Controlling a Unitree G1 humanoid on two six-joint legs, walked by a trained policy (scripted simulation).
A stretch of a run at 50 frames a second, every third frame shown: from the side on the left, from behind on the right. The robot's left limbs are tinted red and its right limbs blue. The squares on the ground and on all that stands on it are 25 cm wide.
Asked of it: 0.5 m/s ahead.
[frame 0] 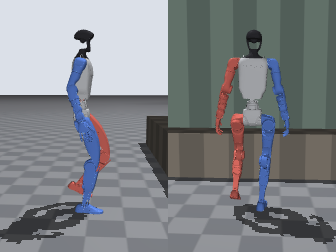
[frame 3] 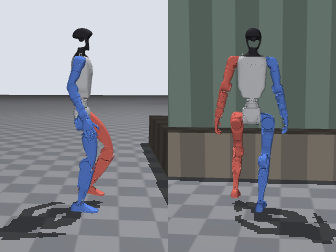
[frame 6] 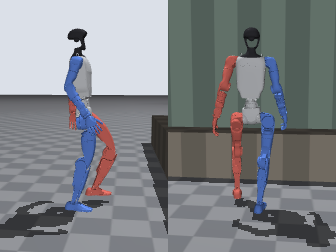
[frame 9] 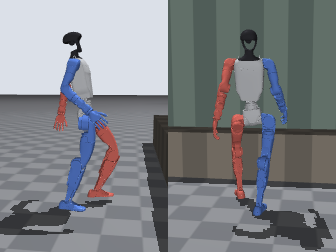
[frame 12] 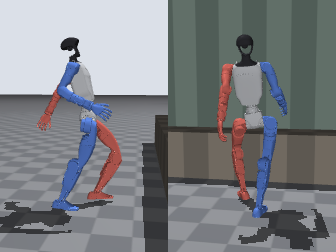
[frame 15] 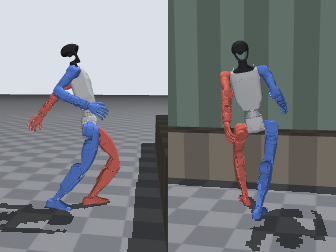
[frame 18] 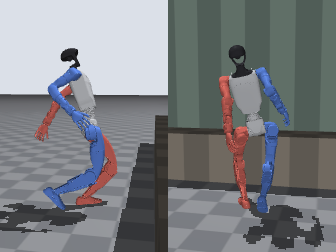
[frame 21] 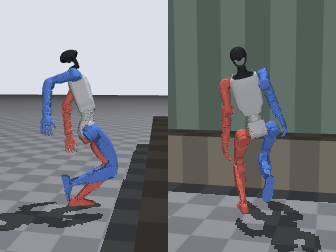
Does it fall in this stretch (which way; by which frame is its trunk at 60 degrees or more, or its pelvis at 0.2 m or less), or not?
no
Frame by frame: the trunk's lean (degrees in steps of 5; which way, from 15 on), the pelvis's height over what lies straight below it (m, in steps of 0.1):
0: 5, 0.8
3: 0, 0.8
6: 5, 0.8
9: 15 backward, 0.8
12: 20 backward, 0.7
15: 20 backward and to its left, 0.7
18: 25 backward and to its left, 0.7
21: 25 backward and to its left, 0.7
